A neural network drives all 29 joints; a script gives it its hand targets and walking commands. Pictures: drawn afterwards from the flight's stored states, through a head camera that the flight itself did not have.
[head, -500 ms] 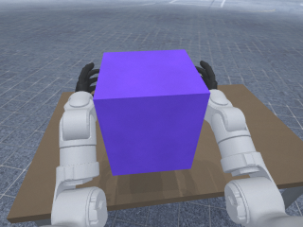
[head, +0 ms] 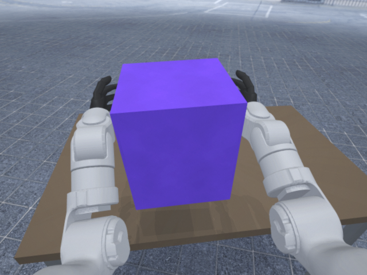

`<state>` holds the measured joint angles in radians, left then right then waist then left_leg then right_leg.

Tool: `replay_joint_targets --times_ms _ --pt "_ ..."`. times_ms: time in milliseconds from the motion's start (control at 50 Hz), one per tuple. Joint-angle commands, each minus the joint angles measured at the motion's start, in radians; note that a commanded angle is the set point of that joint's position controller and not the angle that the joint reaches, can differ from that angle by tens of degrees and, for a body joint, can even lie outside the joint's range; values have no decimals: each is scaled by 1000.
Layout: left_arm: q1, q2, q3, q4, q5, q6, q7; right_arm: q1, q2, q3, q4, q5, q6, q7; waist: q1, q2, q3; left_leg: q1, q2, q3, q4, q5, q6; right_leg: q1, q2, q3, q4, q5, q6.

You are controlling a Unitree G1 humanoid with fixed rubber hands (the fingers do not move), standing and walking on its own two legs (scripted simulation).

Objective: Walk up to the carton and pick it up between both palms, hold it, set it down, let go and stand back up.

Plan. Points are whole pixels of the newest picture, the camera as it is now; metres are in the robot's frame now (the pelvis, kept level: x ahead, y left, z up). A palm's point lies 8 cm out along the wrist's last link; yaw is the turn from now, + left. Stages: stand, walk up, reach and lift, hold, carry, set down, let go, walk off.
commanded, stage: hold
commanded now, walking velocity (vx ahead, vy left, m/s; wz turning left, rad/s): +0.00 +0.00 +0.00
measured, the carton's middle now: (177, 132) +0.36 +0.01 +0.18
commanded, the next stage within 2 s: set down in 1.02 s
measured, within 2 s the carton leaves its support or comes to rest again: neither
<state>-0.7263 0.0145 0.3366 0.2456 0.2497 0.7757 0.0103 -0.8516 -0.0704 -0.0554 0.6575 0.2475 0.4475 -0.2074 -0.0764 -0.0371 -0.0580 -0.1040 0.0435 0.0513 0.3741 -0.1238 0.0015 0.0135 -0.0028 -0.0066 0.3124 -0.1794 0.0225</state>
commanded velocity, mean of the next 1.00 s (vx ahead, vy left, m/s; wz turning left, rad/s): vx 0.00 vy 0.00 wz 0.00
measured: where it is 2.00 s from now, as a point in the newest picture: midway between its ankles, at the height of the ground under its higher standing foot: outside the picture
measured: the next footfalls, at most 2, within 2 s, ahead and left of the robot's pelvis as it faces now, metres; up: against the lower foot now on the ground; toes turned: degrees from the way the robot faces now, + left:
none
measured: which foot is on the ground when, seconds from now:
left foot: down 0.00-1.00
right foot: down 0.00-1.00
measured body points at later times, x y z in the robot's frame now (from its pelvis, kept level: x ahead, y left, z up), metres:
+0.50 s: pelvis +0.03 -0.01 +0.00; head -0.04 +0.02 +0.45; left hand +0.40 +0.15 +0.24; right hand +0.40 -0.16 +0.23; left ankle +0.06 +0.11 -0.75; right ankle +0.01 -0.13 -0.75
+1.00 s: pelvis +0.00 +0.00 +0.00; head -0.09 +0.03 +0.44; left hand +0.37 +0.17 +0.25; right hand +0.37 -0.14 +0.26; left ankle +0.06 +0.12 -0.75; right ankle +0.01 -0.13 -0.75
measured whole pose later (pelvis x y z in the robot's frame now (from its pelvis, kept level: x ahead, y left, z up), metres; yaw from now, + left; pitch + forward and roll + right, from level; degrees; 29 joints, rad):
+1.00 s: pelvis +0.00 +0.00 +0.00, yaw +0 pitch -9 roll -1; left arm -0.71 0.01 0.33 0.18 0.25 0.81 0.01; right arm -0.84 -0.07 -0.06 0.59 0.25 0.48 -0.21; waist -0.08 -0.04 -0.06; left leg -0.10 0.04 0.05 0.37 -0.12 0.00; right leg 0.01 0.00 -0.01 0.31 -0.18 0.02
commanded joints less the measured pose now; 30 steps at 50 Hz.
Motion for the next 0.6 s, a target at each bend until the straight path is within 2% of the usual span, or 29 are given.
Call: replay_joint_targets --times_ms 0,40,80,160,240,260,280,320,360,420,440,500,520,580 --pt "-863 -593 -531 -64 -178 -101 -143 -824 593 240 -243 39 -69 133 -46 93 -326 135 -50 -29 -113 -65 -21 -132 65 -63 -73 -41 -10" --pt "-864 -583 -517 -43 -172 -98 -140 -813 589 236 -214 39 -65 129 -44 90 -296 136 -52 -26 -116 -81 -21 -146 66 -65 -81 -63 -9" --pt "-808 -581 -516 -36 -163 -88 -138 -798 576 246 -233 47 -59 125 -39 79 -294 149 -54 -25 -108 -45 -28 -132 69 -63 -88 -41 -8" --pt "-779 -584 -546 -93 -174 -76 -137 -773 570 280 -284 82 -49 108 -46 82 -324 190 -61 -31 -74 65 -39 -97 77 -58 -79 47 1" --pt "-736 -600 -592 -201 -203 -68 -129 -763 581 356 -406 140 -41 83 -47 96 -417 253 -70 -39 -19 254 -57 -36 91 -59 -55 216 15" --pt "-707 -600 -597 -232 -208 -64 -125 -753 585 379 -449 157 -37 76 -44 84 -450 270 -70 -43 -3 313 -58 -9 95 -55 -48 280 21" --pt "-712 -596 -592 -256 -208 -61 -125 -733 581 385 -448 165 -27 72 -46 84 -446 274 -70 -47 -1 324 -64 -7 96 -53 -45 293 22" --pt "-669 -590 -597 -293 -213 -49 -126 -722 580 425 -505 193 -19 59 -45 88 -476 294 -78 -46 18 404 -65 28 95 -44 -34 401 31" --pt "-631 -572 -580 -294 -196 -30 -130 -684 560 425 -510 195 2 51 -46 91 -432 287 -78 -48 14 401 -66 30 91 -38 -36 416 32" --pt "-599 -550 -558 -327 -177 -9 -144 -677 564 463 -552 214 17 45 -26 74 -420 277 -83 -40 6 393 -58 47 89 -33 -30 439 39" --pt "-597 -550 -563 -329 -175 -2 -148 -674 557 455 -561 215 20 45 -35 78 -410 272 -82 -40 5 384 -61 45 88 -35 -29 437 39" --pt "-599 -542 -553 -341 -165 9 -160 -698 567 461 -587 213 26 43 -25 66 -406 263 -83 -33 2 359 -51 51 85 -32 -28 430 40" --pt "-610 -543 -567 -361 -169 10 -160 -691 562 461 -594 214 26 45 -36 82 -418 267 -84 -31 4 361 -56 51 85 -32 -25 429 39" --pt "-640 -548 -575 -351 -179 8 -159 -726 563 442 -594 204 25 52 -41 84 -411 270 -78 -32 -5 327 -56 25 85 -37 -38 352 31"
